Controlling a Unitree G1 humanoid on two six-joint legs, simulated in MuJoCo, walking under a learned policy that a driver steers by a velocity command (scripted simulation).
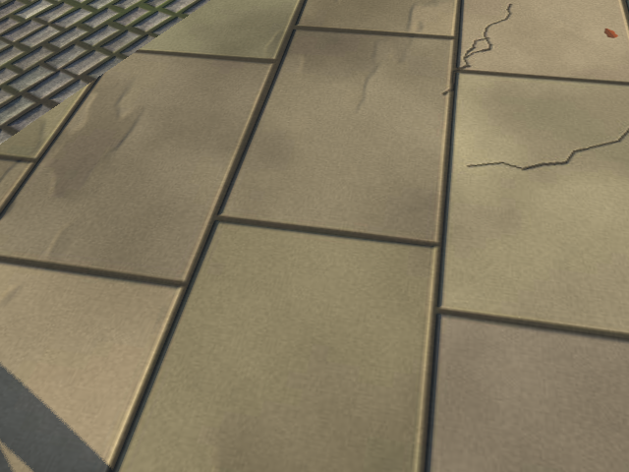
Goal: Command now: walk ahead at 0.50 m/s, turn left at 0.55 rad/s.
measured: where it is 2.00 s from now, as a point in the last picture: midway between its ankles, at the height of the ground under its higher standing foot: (222, 294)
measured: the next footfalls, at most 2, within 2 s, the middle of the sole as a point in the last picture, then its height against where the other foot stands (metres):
left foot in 0.32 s outside the picture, level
right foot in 0.86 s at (298, 400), level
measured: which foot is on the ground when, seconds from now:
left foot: up 0.00-0.30, down 0.32-0.86, up 0.88-1.00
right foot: down 0.00-0.34, up 0.36-0.84, down 0.86-1.00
